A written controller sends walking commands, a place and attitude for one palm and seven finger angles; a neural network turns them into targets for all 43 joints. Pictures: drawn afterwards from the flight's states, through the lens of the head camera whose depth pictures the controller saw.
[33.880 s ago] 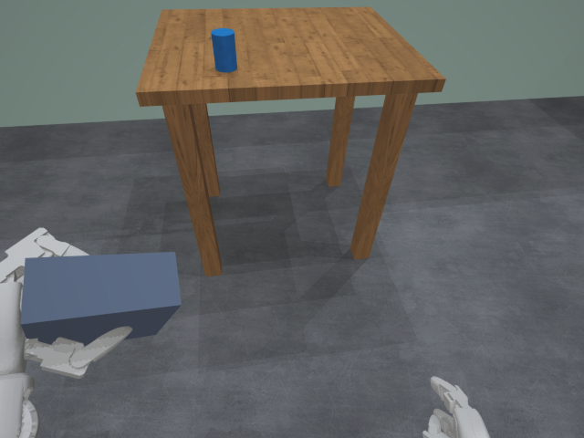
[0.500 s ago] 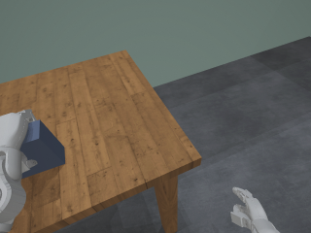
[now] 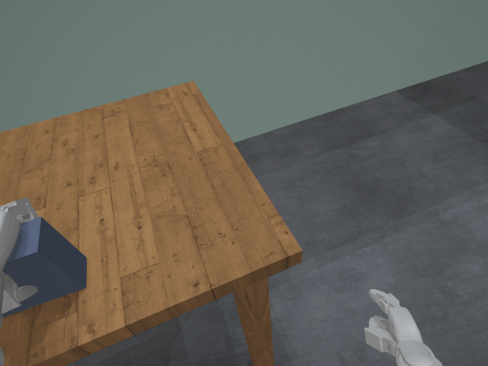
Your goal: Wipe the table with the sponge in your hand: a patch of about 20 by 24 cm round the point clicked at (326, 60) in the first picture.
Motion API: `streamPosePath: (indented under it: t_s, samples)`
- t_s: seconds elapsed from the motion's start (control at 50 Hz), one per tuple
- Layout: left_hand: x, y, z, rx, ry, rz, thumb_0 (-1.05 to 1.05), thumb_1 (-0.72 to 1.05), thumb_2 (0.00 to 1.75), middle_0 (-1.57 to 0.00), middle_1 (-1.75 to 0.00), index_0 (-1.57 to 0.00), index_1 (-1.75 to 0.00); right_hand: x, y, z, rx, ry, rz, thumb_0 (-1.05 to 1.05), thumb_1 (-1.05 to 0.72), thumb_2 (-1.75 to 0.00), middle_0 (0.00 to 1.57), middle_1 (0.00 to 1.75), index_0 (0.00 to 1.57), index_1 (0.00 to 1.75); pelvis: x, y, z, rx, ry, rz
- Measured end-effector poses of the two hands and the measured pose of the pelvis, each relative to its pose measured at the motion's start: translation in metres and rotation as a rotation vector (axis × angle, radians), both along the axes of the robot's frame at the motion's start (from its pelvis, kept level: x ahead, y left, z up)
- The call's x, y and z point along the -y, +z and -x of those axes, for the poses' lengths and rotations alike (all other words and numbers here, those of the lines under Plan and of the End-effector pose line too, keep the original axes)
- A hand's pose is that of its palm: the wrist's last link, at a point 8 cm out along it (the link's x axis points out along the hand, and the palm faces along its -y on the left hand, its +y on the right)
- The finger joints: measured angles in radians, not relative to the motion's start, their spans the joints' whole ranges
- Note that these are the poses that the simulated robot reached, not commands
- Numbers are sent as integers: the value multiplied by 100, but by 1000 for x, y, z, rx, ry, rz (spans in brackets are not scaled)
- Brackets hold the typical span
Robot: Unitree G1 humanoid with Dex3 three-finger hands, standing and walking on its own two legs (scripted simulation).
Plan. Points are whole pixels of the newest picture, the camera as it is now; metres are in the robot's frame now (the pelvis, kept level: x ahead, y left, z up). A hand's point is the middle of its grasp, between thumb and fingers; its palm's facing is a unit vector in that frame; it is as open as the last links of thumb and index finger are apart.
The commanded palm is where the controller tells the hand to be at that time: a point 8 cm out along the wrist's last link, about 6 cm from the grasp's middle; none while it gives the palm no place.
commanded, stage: wipe back along the first lane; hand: left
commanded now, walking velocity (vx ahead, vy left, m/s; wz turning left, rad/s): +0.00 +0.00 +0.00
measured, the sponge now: (26, 277) +0.18 +0.35 +0.11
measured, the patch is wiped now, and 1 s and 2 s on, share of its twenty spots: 1.00 1.00 1.00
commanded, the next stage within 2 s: lift the sponge slowly off the table in 0.08 s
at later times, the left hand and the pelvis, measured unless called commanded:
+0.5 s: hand (3, 268) +0.17 +0.34 +0.16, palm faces +0.12 -0.03 -0.99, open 9.6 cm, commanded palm +0.12 +0.33 +0.20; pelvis -0.01 +0.02 +0.00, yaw +0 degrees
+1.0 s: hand (5, 264) +0.17 +0.32 +0.18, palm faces +0.21 -0.10 -0.97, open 9.6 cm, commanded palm +0.11 +0.32 +0.24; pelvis -0.02 +0.02 +0.01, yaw +1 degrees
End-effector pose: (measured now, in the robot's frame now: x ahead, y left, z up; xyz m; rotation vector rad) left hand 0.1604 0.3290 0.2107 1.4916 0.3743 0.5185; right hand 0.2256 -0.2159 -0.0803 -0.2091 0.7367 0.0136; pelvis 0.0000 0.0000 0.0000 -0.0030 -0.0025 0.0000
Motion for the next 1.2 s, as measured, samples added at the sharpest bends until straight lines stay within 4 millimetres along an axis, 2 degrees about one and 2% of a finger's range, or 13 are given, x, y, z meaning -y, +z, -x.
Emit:
streamPosePath:
  t_s: [0.24, 0.42, 0.7, 0.88, 1.04, 1.2]
  samples:
    - [3, 0, 10, 13, -25, 7, 0, -44, 107, -69, -142, -74, -145, -2, 2, 10, 7, -23, 1, 1, -91, -90, 20, 30, 20, 30, -5, 0, 4, 9, -14, 1]
    - [1, 0, 15, 27, -27, 26, 1, -45, 107, -70, -142, -75, -144, -16, 3, 11, 7, -2, 6, 1, -91, -90, 20, 30, 20, 30, -13, 1, 11, 19, -6, 2]
    - [3, 6, 21, 55, -29, 49, 0, -46, 107, -72, -140, -77, -143, -47, 16, -6, 64, 67, -22, 1, -91, -90, 20, 30, 20, 30, -21, 4, 16, 28, 3, 4]
    - [9, 11, 25, 89, -33, 70, 0, -47, 107, -74, -138, -78, -141, -61, 25, -16, 90, 112, -23, 1, -91, -90, 20, 30, 20, 30, -20, 5, 20, 41, 8, 3]
    - [21, 18, 22, 128, -56, 99, -1, -48, 107, -75, -137, -80, -140, -62, 30, -17, 99, 127, -28, 1, -91, -90, 20, 30, 20, 30, -14, 6, 23, 54, 7, -1]
    - [30, 34, 25, 166, -69, 65, -1, -48, 107, -76, -137, -80, -139, -48, 32, -11, 93, 115, -30, 1, -91, -90, 20, 30, 20, 30, -4, 6, 25, 68, -3, -4]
